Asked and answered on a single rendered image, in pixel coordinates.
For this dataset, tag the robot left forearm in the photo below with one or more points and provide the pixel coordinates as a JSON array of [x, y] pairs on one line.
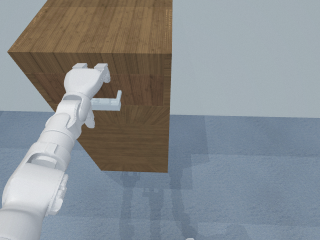
[[54, 146]]

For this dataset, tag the handle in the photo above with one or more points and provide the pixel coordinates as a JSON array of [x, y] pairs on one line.
[[107, 104]]

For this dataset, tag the robot left upper arm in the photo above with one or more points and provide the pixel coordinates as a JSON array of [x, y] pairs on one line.
[[38, 191]]

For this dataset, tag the cabinet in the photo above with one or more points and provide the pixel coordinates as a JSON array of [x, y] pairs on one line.
[[132, 37]]

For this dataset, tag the drawer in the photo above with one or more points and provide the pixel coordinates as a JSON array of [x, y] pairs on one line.
[[137, 89]]

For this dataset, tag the robot left hand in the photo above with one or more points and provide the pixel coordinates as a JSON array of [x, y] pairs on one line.
[[88, 82]]

